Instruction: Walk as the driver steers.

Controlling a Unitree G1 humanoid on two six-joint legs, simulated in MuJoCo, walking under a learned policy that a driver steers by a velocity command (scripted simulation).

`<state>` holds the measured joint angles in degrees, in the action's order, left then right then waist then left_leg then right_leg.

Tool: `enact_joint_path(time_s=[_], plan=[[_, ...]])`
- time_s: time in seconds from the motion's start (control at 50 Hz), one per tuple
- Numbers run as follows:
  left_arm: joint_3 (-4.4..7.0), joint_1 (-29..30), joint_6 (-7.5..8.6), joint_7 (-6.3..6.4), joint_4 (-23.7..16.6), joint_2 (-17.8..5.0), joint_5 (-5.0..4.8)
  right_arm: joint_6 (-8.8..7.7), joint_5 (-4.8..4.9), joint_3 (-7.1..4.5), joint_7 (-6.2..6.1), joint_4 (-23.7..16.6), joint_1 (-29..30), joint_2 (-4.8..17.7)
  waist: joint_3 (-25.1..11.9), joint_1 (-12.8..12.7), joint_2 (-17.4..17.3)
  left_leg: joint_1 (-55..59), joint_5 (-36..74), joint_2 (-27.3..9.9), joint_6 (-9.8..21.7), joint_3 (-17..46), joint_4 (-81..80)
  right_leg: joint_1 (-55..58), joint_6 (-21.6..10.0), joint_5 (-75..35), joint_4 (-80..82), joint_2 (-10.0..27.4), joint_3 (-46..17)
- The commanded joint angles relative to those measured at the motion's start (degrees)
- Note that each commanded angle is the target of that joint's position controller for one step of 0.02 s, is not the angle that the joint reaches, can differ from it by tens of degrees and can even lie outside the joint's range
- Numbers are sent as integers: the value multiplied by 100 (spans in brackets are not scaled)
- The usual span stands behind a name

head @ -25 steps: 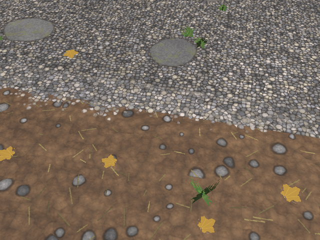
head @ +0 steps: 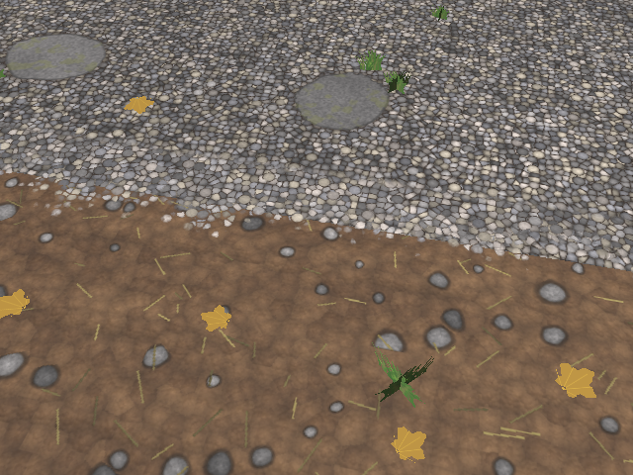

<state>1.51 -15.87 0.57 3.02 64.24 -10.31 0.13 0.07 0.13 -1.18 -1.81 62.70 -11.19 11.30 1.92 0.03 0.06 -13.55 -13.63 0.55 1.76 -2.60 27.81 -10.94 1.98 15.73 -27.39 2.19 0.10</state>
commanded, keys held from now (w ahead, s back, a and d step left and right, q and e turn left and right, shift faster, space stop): no key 0.10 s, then w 0.90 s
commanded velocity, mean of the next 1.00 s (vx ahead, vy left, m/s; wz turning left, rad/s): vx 0.33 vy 0.00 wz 0.00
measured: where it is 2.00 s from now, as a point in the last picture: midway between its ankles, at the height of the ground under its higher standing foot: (349, 317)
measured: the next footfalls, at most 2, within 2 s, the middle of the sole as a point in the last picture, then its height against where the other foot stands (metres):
left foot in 0.86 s outside the picture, level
right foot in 1.40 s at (403, 362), level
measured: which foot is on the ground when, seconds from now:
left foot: down 0.00-0.38, up 0.40-0.84, down 0.86-1.00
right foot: down 0.00-0.88, up 0.90-1.00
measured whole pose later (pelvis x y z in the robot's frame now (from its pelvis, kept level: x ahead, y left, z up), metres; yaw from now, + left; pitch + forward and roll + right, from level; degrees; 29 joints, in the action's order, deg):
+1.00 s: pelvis +0.35 -0.01 +0.00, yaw -1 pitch +1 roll +1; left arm 3.2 -18.6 6.6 0.8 57.3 -13.1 -1.7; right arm -5.7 0.2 -3.4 2.3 55.2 -7.1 13.8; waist 2.5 -0.2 1.4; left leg -20.1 -8.1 2.7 3.9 -4.8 26.6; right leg -23.4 -2.7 20.1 -72.2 3.7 -2.3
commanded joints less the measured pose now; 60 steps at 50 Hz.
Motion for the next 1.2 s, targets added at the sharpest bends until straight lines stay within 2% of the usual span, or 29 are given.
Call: enact_joint_path(time_s=[0.02,0.1,0.16,0.22,0.26,0.3,0.38,0.4,0.42,0.44,0.46,0.48,0.52,0.56,0.64,0.76,0.82,0.84,0.86,0.88,0.9,0.92,0.94,0.96,0.98,1.02,1.06,1.12,1.2], plan=[[74,-375,25,16,-73,-513,-2,-36,2,-84,-16,-145,-172,560,40,4,7,158,454,-302,149,336,-567,-315,-143,-564,437,19,18],[70,-412,23,18,-72,-501,-5,-37,4,-80,-19,-142,-219,546,44,4,8,164,503,-297,147,328,-552,-315,-144,-582,435,16,19],[90,-501,17,41,-65,-482,-66,-4,93,-181,-51,-78,-449,793,144,65,-285,-17,-2345,-383,400,584,-795,-700,-297,1350,-134,-311,394],[57,-108,197,-27,-358,-288,-82,-133,139,-340,-38,-44,-984,1185,476,277,-1035,-50,-3834,-1783,1178,2615,-1842,-1596,-456,1157,-1663,-195,426],[120,37,311,-120,-470,-390,-144,-271,56,-351,-35,-158,-840,1136,546,193,-890,-123,-3374,-2182,1377,3118,-2063,-1985,-627,1445,-2599,127,33],[149,-38,400,-170,-526,-412,-198,-366,155,-344,-14,-366,-407,1085,451,-49,-766,-142,-2664,-2010,1096,2599,-1982,-1843,-772,1514,-2041,341,-123],[274,-1389,428,-198,107,-362,-81,-282,253,-314,46,-523,-3,924,138,-650,-173,-1551,-1674,-732,534,670,-429,989,-592,-67,60,-332,562],[356,-2000,430,-173,156,-674,-69,-319,176,-196,101,-617,94,513,-78,-814,967,-2260,-1188,-307,224,74,1428,1608,-877,799,852,768,-1061],[427,-2379,480,-223,62,-1285,-90,-428,121,-150,112,-825,140,275,-113,-780,1890,-3466,-1753,195,111,-32,2943,2040,-1613,1539,1743,1942,-3403],[377,-2168,577,-243,71,-1243,5,-507,259,-159,119,-939,310,377,150,-630,1520,-4009,-1778,-146,243,521,3971,1574,-2025,2732,2009,2379,-4307],[273,-1601,657,-263,-125,-917,-13,-572,318,-175,153,-998,449,557,540,-421,862,-4416,-1107,-475,342,705,4332,1390,-1814,2783,1972,2173,-3847],[214,-1192,680,-306,-253,-807,-26,-614,253,-208,172,-919,359,657,540,-254,577,-4356,-496,-616,368,652,4267,1278,-1532,2058,1931,1845,-3078],[138,-877,646,-350,-407,-631,-30,-635,106,-294,180,-812,294,817,460,-113,455,-3761,258,-782,278,573,3525,988,-1173,425,2013,1353,-1883],[103,-1237,598,-303,-336,-557,10,-593,90,-282,223,-809,413,628,351,-187,540,-3435,663,-720,137,327,3062,985,-1112,-790,2009,1075,-1159],[138,-1432,538,-184,-402,-801,15,-559,121,-166,280,-1197,1425,332,467,-373,439,-3001,1403,-495,1,56,1501,767,-1114,-1599,2136,893,-545],[230,-1674,492,-155,-311,-898,-95,-598,188,-116,459,-1594,2245,460,714,-415,562,-2608,1522,-341,221,-22,371,1372,-1117,-2072,2041,1217,-289],[321,-1421,417,-145,-387,-1104,-72,-647,164,-282,483,-1536,1612,831,83,86,827,-1404,1029,43,503,-257,271,1808,-945,-4723,1015,1303,-117],[320,-1292,371,-146,-429,-1100,-49,-638,179,-422,448,-1274,681,1065,-465,561,885,-240,1023,243,659,-381,254,1641,-822,-5583,-2,1126,63],[289,-1136,367,-164,-541,-1067,-14,-604,173,-554,389,-984,-409,1340,-1118,1044,831,1518,1077,-161,895,88,432,594,-639,-5010,-1373,913,137],[121,-1670,453,-243,-670,-420,-5,-553,-12,-686,327,-818,-1362,1881,-2195,883,-503,3885,-4,-1806,1746,2706,209,-1710,-278,-2239,-3805,18,241],[27,-1714,644,-305,-592,-179,-111,-528,-11,-566,336,-738,-1399,1637,-2825,771,-1310,4158,-561,-2446,2072,4810,-1006,-2540,-276,1492,-5133,-574,-649],[176,-1142,755,-320,-783,-669,-274,-551,59,-456,353,-791,-824,1260,-1884,699,-1081,3448,-640,-2141,1711,4073,-1144,-3142,-417,1329,-5574,-175,-839],[209,-630,801,-287,-941,-855,-324,-579,83,-373,356,-925,-269,972,-1156,538,-616,2407,-120,-1949,1481,3082,-1222,-3184,-502,853,-5444,144,-601],[257,-394,786,-220,-995,-876,-260,-629,30,-315,393,-975,138,796,-744,295,-106,1408,420,-1745,1329,2439,-1402,-2888,-523,394,-5047,405,-482],[323,-421,703,-169,-993,-851,-175,-676,-33,-260,423,-972,343,612,-536,56,-118,720,741,-1498,1204,1943,-1566,-2486,-552,146,-4710,600,-490],[305,-686,528,-140,-982,-529,-159,-692,-49,-244,429,-849,272,586,-367,-168,-360,70,732,-1330,1242,1533,-1893,-2096,-558,37,-4342,729,-475],[319,-390,446,-127,-1144,-551,-136,-705,-34,-266,350,-745,79,769,-84,-218,-378,-208,849,-1296,1309,1257,-2143,-2334,-454,-207,-3866,809,-397],[336,398,453,-154,-1438,-669,-40,-674,-24,-299,213,-673,-283,963,97,-59,-248,44,1158,-1256,1274,1021,-2238,-2931,-273,-1185,-2780,841,-320],[244,1314,508,-272,-1676,-538,-83,-625,51,-312,151,-630,-722,1083,176,234,-242,273,1328,-1038,1015,556,-2209,-2580,-247,-2198,-1176,505,13]])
